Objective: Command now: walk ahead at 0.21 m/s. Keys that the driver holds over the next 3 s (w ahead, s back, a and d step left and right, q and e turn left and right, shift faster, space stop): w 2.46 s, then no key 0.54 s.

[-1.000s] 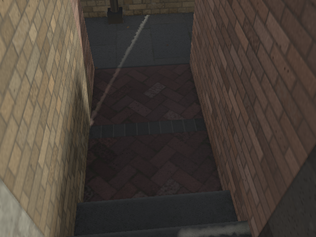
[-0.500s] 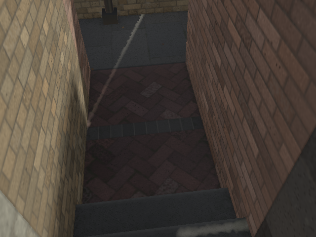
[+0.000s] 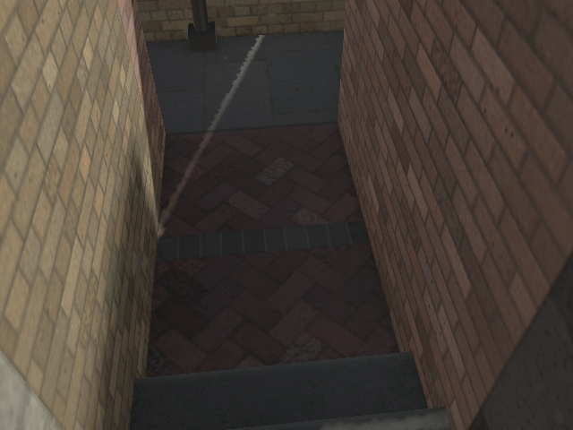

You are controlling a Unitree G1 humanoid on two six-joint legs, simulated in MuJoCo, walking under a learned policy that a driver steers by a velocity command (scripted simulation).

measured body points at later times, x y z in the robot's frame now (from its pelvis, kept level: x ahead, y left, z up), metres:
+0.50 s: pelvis +0.14 +0.08 -0.06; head +0.15 +0.10 +0.39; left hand +0.27 +0.32 -0.20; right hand -0.03 -0.15 -0.17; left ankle +0.01 +0.13 -0.74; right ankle +0.25 -0.03 -0.74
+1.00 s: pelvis +0.41 +0.13 -0.25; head +0.40 +0.13 +0.20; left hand +0.32 +0.37 -0.40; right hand +0.52 -0.12 -0.38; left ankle +0.56 +0.25 -0.97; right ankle +0.24 +0.05 -0.91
